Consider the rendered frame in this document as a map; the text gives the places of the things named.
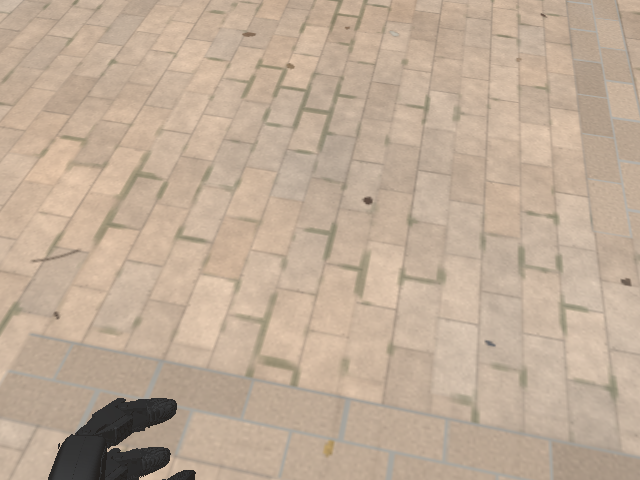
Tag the left robot hand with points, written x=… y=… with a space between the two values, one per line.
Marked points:
x=84 y=456

